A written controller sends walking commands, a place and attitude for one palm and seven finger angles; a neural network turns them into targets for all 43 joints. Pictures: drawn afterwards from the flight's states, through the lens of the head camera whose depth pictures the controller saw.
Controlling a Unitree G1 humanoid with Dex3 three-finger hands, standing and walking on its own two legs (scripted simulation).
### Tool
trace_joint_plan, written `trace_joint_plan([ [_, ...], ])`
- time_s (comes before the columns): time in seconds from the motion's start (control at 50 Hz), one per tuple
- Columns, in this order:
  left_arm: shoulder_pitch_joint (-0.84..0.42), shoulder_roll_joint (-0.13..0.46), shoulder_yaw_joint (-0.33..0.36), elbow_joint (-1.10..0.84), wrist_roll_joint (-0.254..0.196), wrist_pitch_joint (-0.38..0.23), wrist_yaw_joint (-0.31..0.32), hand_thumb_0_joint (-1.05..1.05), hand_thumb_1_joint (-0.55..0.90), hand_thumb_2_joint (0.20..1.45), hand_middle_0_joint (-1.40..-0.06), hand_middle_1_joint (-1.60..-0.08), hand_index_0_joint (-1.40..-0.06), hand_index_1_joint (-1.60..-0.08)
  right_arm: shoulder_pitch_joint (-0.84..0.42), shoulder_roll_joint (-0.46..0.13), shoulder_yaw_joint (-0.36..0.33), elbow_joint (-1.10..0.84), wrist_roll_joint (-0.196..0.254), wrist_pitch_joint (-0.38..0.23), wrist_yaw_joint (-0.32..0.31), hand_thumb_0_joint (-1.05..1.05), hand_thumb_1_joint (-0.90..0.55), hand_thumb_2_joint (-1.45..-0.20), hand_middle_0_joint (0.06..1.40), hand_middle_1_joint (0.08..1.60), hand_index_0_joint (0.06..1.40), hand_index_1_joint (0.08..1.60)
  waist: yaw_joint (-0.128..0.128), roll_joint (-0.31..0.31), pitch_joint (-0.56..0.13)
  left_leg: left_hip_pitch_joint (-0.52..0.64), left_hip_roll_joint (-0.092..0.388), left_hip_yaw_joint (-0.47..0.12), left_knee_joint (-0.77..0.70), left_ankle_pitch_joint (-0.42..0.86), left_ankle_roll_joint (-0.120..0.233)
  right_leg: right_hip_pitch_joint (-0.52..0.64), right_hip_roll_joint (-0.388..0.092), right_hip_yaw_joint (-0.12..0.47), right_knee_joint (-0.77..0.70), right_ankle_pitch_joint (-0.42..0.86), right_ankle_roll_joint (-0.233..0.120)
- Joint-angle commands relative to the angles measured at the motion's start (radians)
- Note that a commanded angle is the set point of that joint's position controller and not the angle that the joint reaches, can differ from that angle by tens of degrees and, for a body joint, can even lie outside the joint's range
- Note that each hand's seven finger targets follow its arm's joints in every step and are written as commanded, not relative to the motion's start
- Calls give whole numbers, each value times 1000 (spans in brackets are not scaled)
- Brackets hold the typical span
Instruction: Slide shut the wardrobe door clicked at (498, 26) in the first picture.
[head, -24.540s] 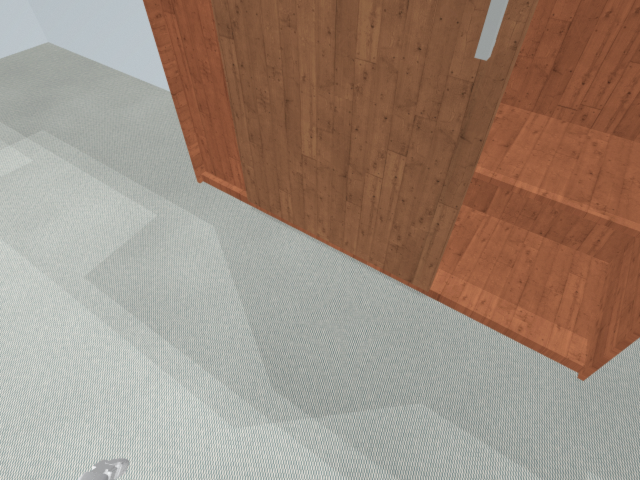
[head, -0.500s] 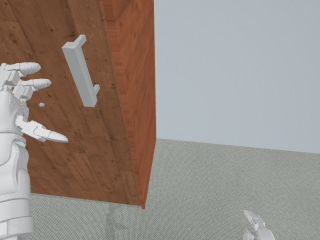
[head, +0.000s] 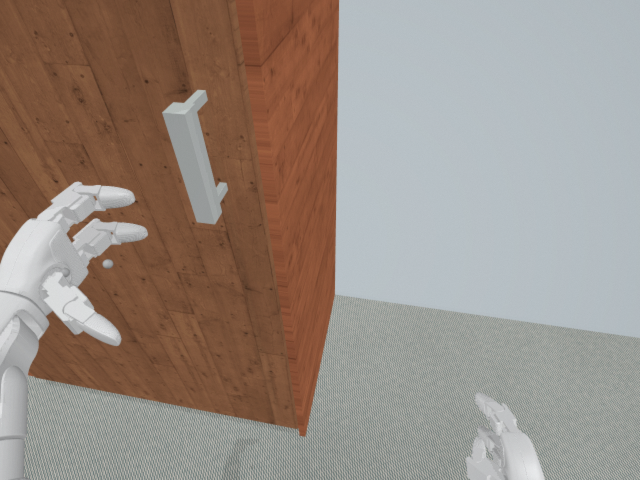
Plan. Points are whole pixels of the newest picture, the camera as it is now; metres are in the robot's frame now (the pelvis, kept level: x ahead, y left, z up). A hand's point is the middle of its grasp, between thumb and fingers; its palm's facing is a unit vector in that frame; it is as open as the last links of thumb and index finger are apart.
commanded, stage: draw the hand back to the body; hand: left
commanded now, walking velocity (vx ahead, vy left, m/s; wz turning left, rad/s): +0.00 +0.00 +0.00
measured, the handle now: (203, 158) +0.41 +0.21 +0.22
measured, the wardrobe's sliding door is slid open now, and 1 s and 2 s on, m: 0.00 0.00 0.00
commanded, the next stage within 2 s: step back with the hand held close in 1.40 s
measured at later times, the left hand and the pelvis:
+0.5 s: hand (72, 301) +0.21 +0.27 +0.19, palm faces +0.42 -0.87 -0.24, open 13.8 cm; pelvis -0.03 +0.00 +0.00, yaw -1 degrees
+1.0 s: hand (90, 313) +0.21 +0.27 +0.17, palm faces +0.41 -0.83 -0.37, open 9.0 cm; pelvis +0.00 +0.01 +0.01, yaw -3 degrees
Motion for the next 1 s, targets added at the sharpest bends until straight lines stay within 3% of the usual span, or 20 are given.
trace_joint_plan([
  [0.0,-204,343,216,-227,-102,-18,-87,0,-550,200,-250,-1150,-250,-1150,-141,-125,-49,-199,7,-77,21,0,-900,-900,200,300,200,300,15,-12,-201,58,-13,-20,-87,371,19,118,42,-8,-50,398,-38],
  [0.04,-164,292,199,-238,-117,-28,-75,0,-550,200,-250,-1150,-250,-1150,-145,-121,-53,-209,8,-82,43,0,-900,-900,200,300,200,300,18,6,-166,54,-15,-15,-89,345,12,94,45,-4,-58,359,-40],
  [0.08,-94,257,185,-195,-116,-16,-59,0,-550,200,-250,-1150,-250,-1150,-131,-132,-61,-208,13,-79,51,0,-900,-900,200,300,200,300,10,-22,-119,30,-7,-7,-101,293,12,60,45,-12,-65,300,-35],
  [0.1,-98,226,146,-196,-109,-3,-57,0,-550,200,-250,-1150,-250,-1150,-133,-135,-62,-208,17,-75,52,0,-900,-900,200,300,200,300,0,-10,-94,27,-7,-3,-105,261,13,34,43,-8,-73,265,-33],
  [0.18,-150,233,122,-276,-79,19,-31,0,-550,200,-250,-1150,-250,-1150,-146,-137,-70,-221,19,-78,43,0,-900,-900,200,300,200,300,-7,25,-93,42,-8,-1,-113,192,19,16,37,9,-96,165,-31],
  [0.24,-167,279,159,-346,-68,-12,-11,0,-477,235,-247,-1107,-247,-1107,-148,-131,-69,-215,11,-89,34,0,-900,-900,200,300,200,300,-2,29,-117,52,-10,-3,-109,185,22,36,41,16,-109,141,-33],
  [0.3,-154,270,162,-338,-68,-48,-6,0,-369,287,-244,-1044,-244,-1044,-144,-128,-68,-203,7,-101,24,0,-900,-900,200,300,200,300,-8,40,-104,51,-11,-4,-116,161,21,36,40,15,-120,113,-32],
  [0.32,-227,326,167,-501,114,-179,226,0,-332,305,-242,-1023,-242,-1023,-144,-101,-92,-191,-50,-109,43,0,-900,-900,200,300,200,300,4,9,19,-33,-21,19,-126,125,3,-11,39,39,-208,38,-24],
  [0.34,-133,222,119,-412,120,-215,326,0,-296,322,-241,-1001,-241,-1001,-143,-105,-94,-156,-52,-120,44,0,-900,-900,200,300,200,300,-21,-22,68,-41,-14,29,-127,50,-5,-43,25,38,-239,-53,-28],
  [0.36,-22,144,77,-359,143,-242,384,0,-260,340,-240,-980,-240,-980,-142,-98,-94,-138,-49,-114,44,0,-900,-900,200,300,200,300,-23,-43,103,-37,-5,31,-143,2,-3,-50,19,28,-245,-95,-25],
  [0.38,40,100,38,-377,160,-268,418,0,-224,357,-239,-959,-239,-959,-140,-94,-98,-135,-46,-105,46,0,-900,-900,200,300,200,300,-22,-1,66,-13,-3,33,-156,-13,2,-22,14,25,-226,-90,-24],
  [0.42,59,107,29,-460,194,-318,473,0,-151,393,-236,-916,-236,-916,-141,-92,-106,-127,-50,-96,48,0,-900,-900,200,300,200,300,-13,97,-36,30,-5,37,-178,7,6,43,9,27,-194,-29,-28],
  [0.48,105,111,26,-484,234,-364,524,0,-43,445,-232,-853,-232,-853,-130,-93,-116,-113,-61,-91,42,0,-900,-900,200,300,200,300,-15,26,-69,54,5,37,-199,58,12,86,14,24,-189,28,-26],
  [0.54,118,113,19,-485,258,-386,544,0,66,497,-229,-789,-229,-789,-132,-93,-120,-99,-67,-81,35,0,-900,-900,200,300,200,300,-18,-8,-37,66,8,34,-219,80,15,92,17,23,-204,45,-25],
  [0.62,143,94,8,-503,281,-405,553,0,211,567,-224,-704,-224,-704,-142,-87,-122,-94,-71,-73,32,0,-900,-900,200,300,200,300,-11,52,-29,88,9,30,-238,132,10,113,18,21,-192,99,-30],
  [0.66,171,85,5,-483,282,-408,552,0,284,603,-221,-661,-221,-661,-136,-87,-122,-92,-72,-69,33,0,-900,-900,200,300,200,300,-14,10,0,79,13,24,-250,143,8,121,21,15,-194,109,-29],
  [0.72,220,77,6,-478,282,-407,547,0,393,655,-218,-598,-218,-598,-134,-87,-126,-96,-73,-58,37,0,-900,-900,200,300,200,300,-8,-15,-2,87,16,25,-252,186,7,130,25,15,-190,142,-27],
  [0.78,259,75,9,-502,287,-411,545,0,501,707,-214,-534,-214,-534,-130,-86,-130,-101,-74,-51,43,0,-900,-900,200,300,200,300,-5,23,-19,100,18,29,-254,227,0,147,24,16,-183,173,-29],
  [0.9,318,72,15,-529,287,-400,540,0,719,813,-206,-406,-206,-406,-118,-85,-132,-115,-77,-34,48,0,-900,-900,200,300,200,300,-5,-3,-22,106,22,31,-244,313,-6,160,27,14,-176,234,-27],
  [0.98,335,60,3,-545,290,-391,539,0,864,882,-201,-321,-201,-321,-117,-82,-132,-120,-76,-23,46,0,-900,-900,200,300,200,300,-9,30,-12,114,22,38,-240,317,-8,151,27,15,-180,230,-25],
])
